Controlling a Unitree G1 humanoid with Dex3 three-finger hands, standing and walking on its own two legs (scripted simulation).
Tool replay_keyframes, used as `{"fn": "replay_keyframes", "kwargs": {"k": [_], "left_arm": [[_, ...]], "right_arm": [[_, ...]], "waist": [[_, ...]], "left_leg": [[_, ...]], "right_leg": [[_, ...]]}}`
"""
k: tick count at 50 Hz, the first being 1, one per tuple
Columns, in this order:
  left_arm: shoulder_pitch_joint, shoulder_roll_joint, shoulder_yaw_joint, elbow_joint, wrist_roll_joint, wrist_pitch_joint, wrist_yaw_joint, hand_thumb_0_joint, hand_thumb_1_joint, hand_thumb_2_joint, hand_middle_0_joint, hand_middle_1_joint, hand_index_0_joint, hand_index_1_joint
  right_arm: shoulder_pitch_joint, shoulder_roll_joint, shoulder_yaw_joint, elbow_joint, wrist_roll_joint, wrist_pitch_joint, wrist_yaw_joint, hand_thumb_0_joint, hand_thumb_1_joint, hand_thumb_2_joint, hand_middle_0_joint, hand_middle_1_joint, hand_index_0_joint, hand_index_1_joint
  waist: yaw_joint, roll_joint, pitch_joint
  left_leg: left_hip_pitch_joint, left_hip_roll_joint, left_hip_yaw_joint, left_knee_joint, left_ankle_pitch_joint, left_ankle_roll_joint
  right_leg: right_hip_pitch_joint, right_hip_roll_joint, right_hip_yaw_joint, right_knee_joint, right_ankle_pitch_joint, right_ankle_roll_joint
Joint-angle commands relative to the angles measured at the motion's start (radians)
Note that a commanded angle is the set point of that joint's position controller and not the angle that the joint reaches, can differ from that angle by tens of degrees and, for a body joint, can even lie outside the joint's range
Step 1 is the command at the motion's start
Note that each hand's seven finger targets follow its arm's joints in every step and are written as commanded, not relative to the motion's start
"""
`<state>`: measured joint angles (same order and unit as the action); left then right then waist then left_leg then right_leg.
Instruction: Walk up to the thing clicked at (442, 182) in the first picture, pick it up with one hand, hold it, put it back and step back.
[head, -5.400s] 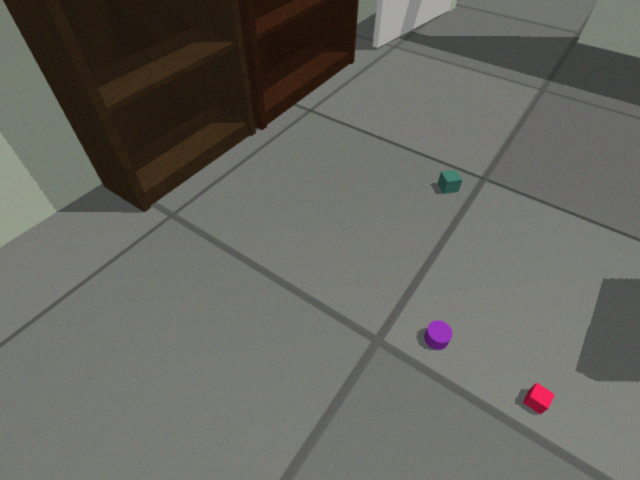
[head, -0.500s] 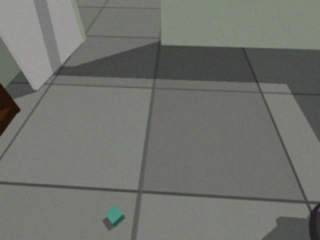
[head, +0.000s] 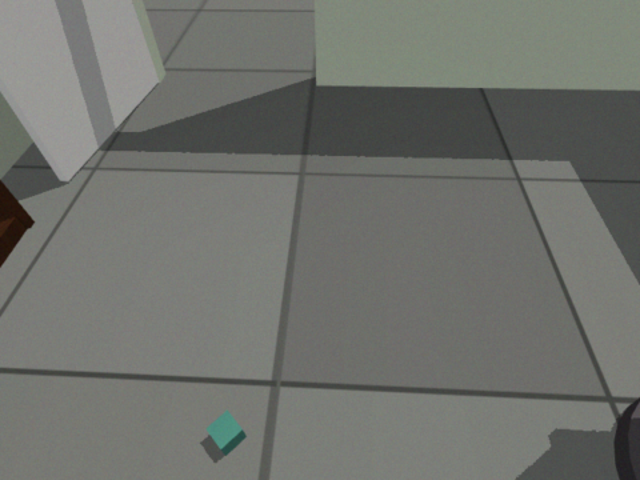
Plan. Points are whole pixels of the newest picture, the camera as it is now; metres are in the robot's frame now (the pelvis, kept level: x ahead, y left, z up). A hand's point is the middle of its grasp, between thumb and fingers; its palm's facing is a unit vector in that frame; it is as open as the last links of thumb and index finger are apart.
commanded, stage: walk up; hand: left
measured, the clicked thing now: (226, 432) +0.38 +0.29 -0.74
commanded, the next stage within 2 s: none
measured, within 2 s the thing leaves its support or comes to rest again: neither
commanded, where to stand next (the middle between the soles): +0.04 +0.01 m, yaw -2 degrees
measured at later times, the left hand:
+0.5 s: hand out of the picture +0.10 +0.26 -0.15, palm faces +0.01 -0.94 -0.33, open 7.3 cm
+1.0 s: hand out of the picture +0.07 +0.32 -0.19, palm faces +0.01 -0.93 -0.36, open 7.3 cm
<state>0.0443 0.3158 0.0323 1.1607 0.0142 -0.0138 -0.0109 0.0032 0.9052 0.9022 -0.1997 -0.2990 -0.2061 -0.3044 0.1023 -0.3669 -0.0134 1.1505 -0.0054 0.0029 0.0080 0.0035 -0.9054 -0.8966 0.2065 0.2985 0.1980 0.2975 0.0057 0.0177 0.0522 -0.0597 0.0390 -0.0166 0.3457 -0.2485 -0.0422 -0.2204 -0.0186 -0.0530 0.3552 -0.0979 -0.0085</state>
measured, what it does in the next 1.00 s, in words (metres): lifts its left foot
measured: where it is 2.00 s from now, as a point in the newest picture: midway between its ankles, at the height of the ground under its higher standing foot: outside the picture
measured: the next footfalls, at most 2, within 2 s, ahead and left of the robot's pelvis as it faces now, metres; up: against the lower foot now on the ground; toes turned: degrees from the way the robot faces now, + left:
right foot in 1.50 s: +0.04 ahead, -0.13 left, +0.00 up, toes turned -3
left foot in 2.00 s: +0.00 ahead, +0.15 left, +0.00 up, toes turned +1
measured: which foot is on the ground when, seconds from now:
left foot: down 0.00-1.00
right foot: down 0.00-0.96, up 0.98-1.00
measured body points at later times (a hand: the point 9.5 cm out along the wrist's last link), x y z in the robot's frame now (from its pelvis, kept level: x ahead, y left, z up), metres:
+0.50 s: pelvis +0.00 +0.01 +0.00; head +0.01 +0.00 +0.45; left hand +0.09 +0.31 -0.13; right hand +0.07 -0.29 -0.14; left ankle -0.04 +0.15 -0.74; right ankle +0.06 -0.11 -0.74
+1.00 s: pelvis -0.07 +0.06 -0.03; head -0.01 +0.09 +0.41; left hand +0.07 +0.37 -0.17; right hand -0.01 -0.28 -0.14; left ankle -0.10 +0.16 -0.75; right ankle +0.05 -0.10 -0.73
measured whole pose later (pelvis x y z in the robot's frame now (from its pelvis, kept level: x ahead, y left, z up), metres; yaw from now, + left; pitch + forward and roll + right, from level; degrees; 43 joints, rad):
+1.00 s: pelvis -0.07 +0.06 -0.03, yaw +1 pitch -3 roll +1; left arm -0.03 0.41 0.06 0.95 0.03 0.07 0.01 0.00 0.91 0.90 -0.20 -0.30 -0.21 -0.30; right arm 0.15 -0.38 -0.08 1.00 -0.04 0.04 0.01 0.00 -0.91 -0.90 0.21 0.30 0.20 0.30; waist 0.00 -0.09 0.19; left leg -0.25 -0.04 0.02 0.71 -0.42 0.02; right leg -0.51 -0.08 0.06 0.75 -0.32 -0.01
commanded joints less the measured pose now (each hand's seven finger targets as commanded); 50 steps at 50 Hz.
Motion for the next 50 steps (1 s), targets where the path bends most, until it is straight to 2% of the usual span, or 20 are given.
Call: {"fn": "replay_keyframes", "kwargs": {"k": [1,12,18,31,32,33,34,36,37,38,39,40,42,43,45,46,47,48,49,50], "left_arm": [[-0.058,0.236,0.043,-0.063,-0.003,-0.015,0.013,0.0,0.9,0.9,-0.2,-0.3,-0.2,-0.3],[-0.054,0.228,0.039,-0.072,-0.006,-0.008,0.009,0.0,0.9,0.9,-0.2,-0.3,-0.2,-0.3],[-0.047,0.226,0.036,-0.073,-0.009,-0.005,0.007,0.0,0.9,0.9,-0.2,-0.3,-0.2,-0.3],[-0.036,0.226,0.035,-0.071,-0.009,-0.01,0.009,0.0,0.9,0.9,-0.2,-0.3,-0.2,-0.3],[-0.046,0.291,0.057,-0.09,-0.018,0.007,0.015,0.0,0.9,0.9,-0.2,-0.3,-0.2,-0.3],[-0.017,0.289,0.062,-0.103,-0.022,0.013,0.02,0.0,0.9,0.9,-0.2,-0.3,-0.2,-0.3],[-0.013,0.292,0.063,-0.115,-0.022,0.017,0.022,0.0,0.9,0.9,-0.2,-0.3,-0.2,-0.3],[-0.001,0.314,0.074,-0.138,-0.02,0.023,0.027,0.0,0.9,0.9,-0.2,-0.3,-0.2,-0.3],[-0.021,0.319,0.077,-0.157,-0.012,0.028,0.029,0.0,0.9,0.9,-0.2,-0.3,-0.2,-0.3],[-0.055,0.327,0.078,-0.184,0.0,0.031,0.033,0.0,0.9,0.9,-0.2,-0.3,-0.2,-0.3],[-0.051,0.325,0.081,-0.203,0.013,0.032,0.033,0.0,0.9,0.9,-0.2,-0.3,-0.2,-0.3],[-0.06,0.321,0.081,-0.218,0.022,0.038,0.034,0.0,0.9,0.9,-0.2,-0.3,-0.2,-0.3],[-0.119,0.317,0.082,-0.256,0.032,0.044,0.038,0.0,0.9,0.9,-0.2,-0.3,-0.2,-0.3],[-0.118,0.313,0.08,-0.265,0.036,0.047,0.038,0.0,0.9,0.9,-0.2,-0.3,-0.2,-0.3],[-0.128,0.317,0.078,-0.284,0.031,0.052,0.035,0.0,0.9,0.9,-0.2,-0.3,-0.2,-0.3],[-0.128,0.299,0.069,-0.287,0.021,0.062,0.031,0.0,0.9,0.9,-0.2,-0.3,-0.2,-0.3],[-0.106,0.257,0.059,-0.288,0.009,0.074,0.026,0.0,0.9,0.9,-0.2,-0.3,-0.2,-0.3],[-0.067,0.197,0.048,-0.301,-0.002,0.081,0.024,0.0,0.9,0.9,-0.2,-0.3,-0.2,-0.3],[-0.029,0.232,0.062,-0.275,0.006,0.09,0.032,0.0,0.9,0.9,-0.2,-0.3,-0.2,-0.3],[-0.054,0.265,0.071,-0.271,0.006,0.089,0.035,0.0,0.9,0.9,-0.2,-0.3,-0.2,-0.3]], "right_arm": [[-0.028,-0.194,-0.031,-0.055,-0.004,-0.022,-0.012,0.0,-0.9,-0.9,0.2,0.3,0.2,0.3],[-0.012,-0.205,-0.029,-0.063,-0.005,-0.03,-0.018,0.0,-0.9,-0.9,0.2,0.3,0.2,0.3],[-0.01,-0.204,-0.029,-0.068,-0.005,-0.027,-0.017,0.0,-0.9,-0.9,0.2,0.3,0.2,0.3],[-0.011,-0.198,-0.032,-0.078,-0.003,-0.028,-0.015,0.0,-0.9,-0.9,0.2,0.3,0.2,0.3],[-0.034,-0.254,-0.054,-0.091,0.003,-0.007,-0.018,0.0,-0.9,-0.9,0.2,0.3,0.2,0.3],[-0.013,-0.234,-0.054,-0.103,0.013,0.0,-0.022,0.0,-0.9,-0.9,0.2,0.3,0.2,0.3],[0.002,-0.227,-0.056,-0.112,0.015,0.005,-0.023,0.0,-0.9,-0.9,0.2,0.3,0.2,0.3],[0.017,-0.215,-0.064,-0.13,0.019,0.016,-0.025,0.0,-0.9,-0.9,0.2,0.3,0.2,0.3],[0.032,-0.204,-0.071,-0.137,0.018,0.024,-0.024,0.0,-0.9,-0.9,0.2,0.3,0.2,0.3],[0.054,-0.206,-0.078,-0.146,0.011,0.037,-0.024,0.0,-0.9,-0.9,0.2,0.3,0.2,0.3],[0.072,-0.205,-0.081,-0.155,0.007,0.05,-0.021,0.0,-0.9,-0.9,0.2,0.3,0.2,0.3],[0.085,-0.204,-0.083,-0.164,0.005,0.057,-0.014,0.0,-0.9,-0.9,0.2,0.3,0.2,0.3],[0.119,-0.201,-0.096,-0.178,0.003,0.059,-0.004,0.0,-0.9,-0.9,0.2,0.3,0.2,0.3],[0.135,-0.203,-0.1,-0.181,0.004,0.059,-0.002,0.0,-0.9,-0.9,0.2,0.3,0.2,0.3],[0.182,-0.21,-0.108,-0.173,-0.008,0.048,-0.003,0.0,-0.9,-0.9,0.2,0.3,0.2,0.3],[0.191,-0.202,-0.111,-0.161,-0.016,0.035,-0.006,0.0,-0.9,-0.9,0.2,0.3,0.2,0.3],[0.183,-0.224,-0.117,-0.154,-0.034,0.025,-0.009,0.0,-0.9,-0.9,0.2,0.3,0.2,0.3],[0.141,-0.326,-0.139,-0.185,-0.061,0.014,-0.016,0.0,-0.9,-0.9,0.2,0.3,0.2,0.3],[0.07,-0.376,-0.145,-0.223,-0.065,0.002,-0.024,0.0,-0.9,-0.9,0.2,0.3,0.2,0.3],[0.019,-0.408,-0.141,-0.246,-0.045,-0.006,-0.026,0.0,-0.9,-0.9,0.2,0.3,0.2,0.3]], "waist": [[0.0,-0.043,-0.075],[0.004,-0.015,-0.091],[0.006,-0.015,-0.055],[0.004,-0.021,-0.071],[0.005,-0.031,0.044],[0.003,-0.048,-0.013],[0.002,-0.068,-0.039],[0.003,-0.107,-0.128],[-0.002,-0.157,-0.159],[-0.004,-0.223,-0.167],[0.003,-0.212,-0.169],[-0.005,-0.207,-0.157],[-0.031,-0.224,-0.155],[-0.028,-0.237,-0.162],[-0.054,-0.211,-0.168],[-0.065,-0.165,-0.157],[-0.051,-0.039,-0.12],[-0.031,0.236,-0.069],[-0.002,0.121,-0.043],[-0.033,0.214,-0.036]], "left_leg": [[-0.105,0.072,-0.049,-0.063,0.089,0.064],[-0.117,0.091,-0.063,-0.084,0.126,0.068],[-0.115,0.081,-0.064,-0.083,0.084,0.069],[-0.092,0.081,-0.063,-0.088,0.117,0.067],[-0.153,0.068,-0.056,0.015,0.306,0.063],[-0.128,0.061,-0.036,0.073,0.36,0.059],[-0.123,0.04,-0.019,0.117,0.34,0.056],[-0.101,-0.013,0.011,0.264,0.267,0.05],[-0.126,-0.052,0.027,0.355,0.086,0.051],[-0.168,-0.085,0.026,0.493,-0.233,0.057],[-0.172,-0.07,-0.012,0.609,-0.349,0.064],[-0.169,-0.058,-0.034,0.613,-0.349,0.072],[-0.172,-0.029,-0.064,0.61,-0.312,0.077],[-0.182,-0.031,-0.039,0.558,-0.286,0.066],[-0.143,-0.018,-0.022,0.32,-0.167,0.058],[-0.111,-0.028,0.001,0.158,-0.068,0.059],[-0.086,0.005,-0.093,0.026,-0.074,0.051],[-0.077,0.206,-0.431,-0.104,-0.013,0.085],[-0.187,0.27,-0.46,-0.094,-0.004,0.119],[-0.335,0.348,-0.57,-0.141,-0.069,0.21]], "right_leg": [[0.124,-0.127,0.138,-0.076,-0.052,-0.003],[0.161,-0.117,0.114,-0.024,0.045,-0.008],[0.12,-0.111,0.124,-0.044,-0.032,-0.002],[0.131,-0.113,0.121,-0.034,0.019,0.001],[0.045,-0.121,0.116,0.041,0.269,-0.009],[0.07,-0.134,0.113,0.063,0.362,-0.031],[0.073,-0.155,0.123,0.068,0.407,-0.051],[0.079,-0.223,0.175,0.051,0.465,-0.117],[0.088,-0.274,0.217,0.033,0.448,-0.163],[0.062,-0.345,0.288,0.009,0.413,-0.217],[0.014,-0.368,0.303,0.001,0.311,-0.243],[-0.043,-0.354,0.286,-0.004,0.202,-0.237],[-0.097,-0.32,0.224,0.038,0.13,-0.217],[-0.083,-0.3,0.211,0.053,0.082,-0.205],[-0.081,-0.274,0.197,0.136,0.048,-0.164],[-0.097,-0.231,0.164,0.195,-0.04,-0.133],[-0.176,-0.145,0.121,0.319,-0.214,-0.091],[-0.36,0.045,0.064,0.528,-0.456,-0.024],[-0.332,0.058,0.217,0.612,-0.462,-0.014],[-0.236,0.044,0.255,0.672,-0.489,-0.007]]}}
